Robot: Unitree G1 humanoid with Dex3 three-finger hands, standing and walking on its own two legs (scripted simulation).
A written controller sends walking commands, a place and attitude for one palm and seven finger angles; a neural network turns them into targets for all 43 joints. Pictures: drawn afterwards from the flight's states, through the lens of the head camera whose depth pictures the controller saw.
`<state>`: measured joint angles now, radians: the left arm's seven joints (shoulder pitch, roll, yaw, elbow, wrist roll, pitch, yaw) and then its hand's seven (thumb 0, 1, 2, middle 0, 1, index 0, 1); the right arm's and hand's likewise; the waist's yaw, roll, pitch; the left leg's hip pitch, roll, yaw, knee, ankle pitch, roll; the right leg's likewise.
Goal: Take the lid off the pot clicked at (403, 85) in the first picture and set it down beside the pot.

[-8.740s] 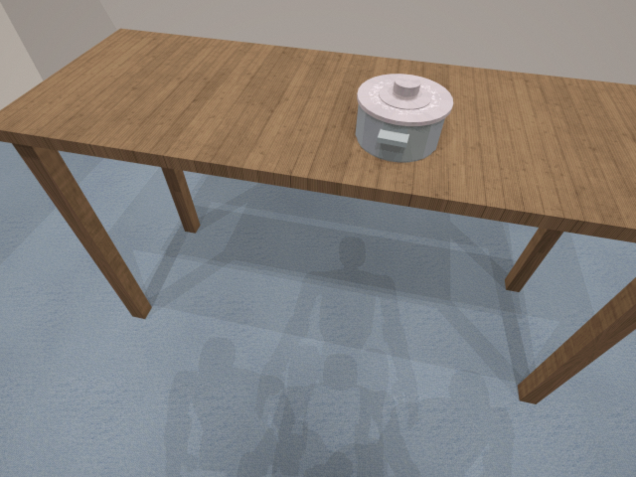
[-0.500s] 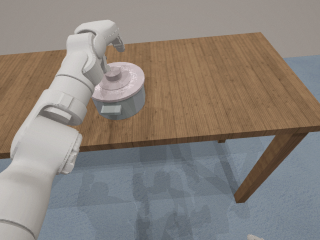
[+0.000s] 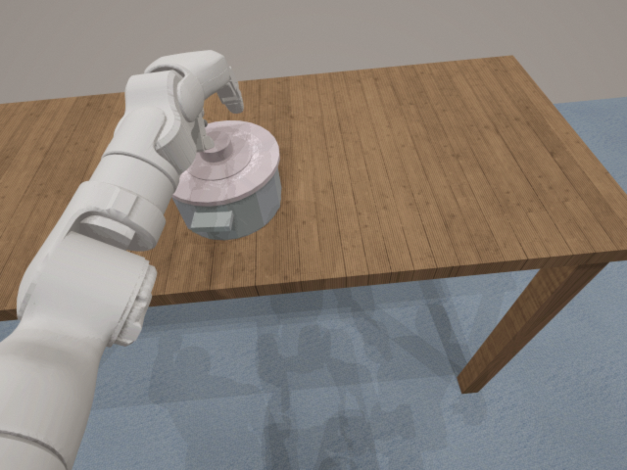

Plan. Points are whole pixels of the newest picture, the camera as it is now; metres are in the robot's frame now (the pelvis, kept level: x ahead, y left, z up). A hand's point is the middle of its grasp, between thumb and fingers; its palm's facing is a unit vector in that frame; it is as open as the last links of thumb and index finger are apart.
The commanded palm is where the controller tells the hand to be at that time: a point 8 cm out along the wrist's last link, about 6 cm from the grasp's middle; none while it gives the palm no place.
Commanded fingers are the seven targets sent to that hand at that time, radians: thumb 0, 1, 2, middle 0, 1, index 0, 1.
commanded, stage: move the open hand above the knob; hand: left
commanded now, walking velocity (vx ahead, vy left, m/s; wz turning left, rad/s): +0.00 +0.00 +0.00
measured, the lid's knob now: (215, 146) +0.52 +0.11 +0.13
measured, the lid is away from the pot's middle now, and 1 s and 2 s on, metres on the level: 0.00 0.00 0.00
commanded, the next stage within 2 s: lower the open fingers around the knob in 0.40 s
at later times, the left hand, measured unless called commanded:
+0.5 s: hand (192, 115) +0.49 +0.12 +0.21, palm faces -0.25 -0.05 -0.97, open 10.3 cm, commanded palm +0.48 +0.12 +0.26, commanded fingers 0.00 -0.40 1.62 -0.84 -0.08 -0.84 -0.08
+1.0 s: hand (199, 139) +0.48 +0.12 +0.18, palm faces -0.36 -0.10 -0.93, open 10.3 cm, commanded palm +0.48 +0.12 +0.23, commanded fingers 0.00 -0.40 1.62 -0.84 -0.08 -0.84 -0.08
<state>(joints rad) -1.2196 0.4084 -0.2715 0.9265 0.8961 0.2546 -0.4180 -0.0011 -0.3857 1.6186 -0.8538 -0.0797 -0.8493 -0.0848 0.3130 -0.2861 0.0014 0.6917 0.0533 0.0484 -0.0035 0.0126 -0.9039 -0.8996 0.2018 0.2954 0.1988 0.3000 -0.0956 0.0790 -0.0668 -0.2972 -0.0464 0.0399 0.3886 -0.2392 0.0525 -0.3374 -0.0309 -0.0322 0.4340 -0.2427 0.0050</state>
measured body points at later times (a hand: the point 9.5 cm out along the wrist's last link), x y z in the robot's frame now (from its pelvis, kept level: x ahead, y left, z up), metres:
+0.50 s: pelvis -0.01 +0.00 +0.00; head +0.03 -0.02 +0.45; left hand +0.50 +0.12 +0.26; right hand +0.06 -0.25 -0.14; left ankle -0.04 +0.09 -0.74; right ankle -0.02 -0.12 -0.74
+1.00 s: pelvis -0.01 +0.01 +0.00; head +0.03 -0.01 +0.45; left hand +0.50 +0.12 +0.23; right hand +0.04 -0.26 -0.14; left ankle -0.04 +0.09 -0.74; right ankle -0.02 -0.12 -0.74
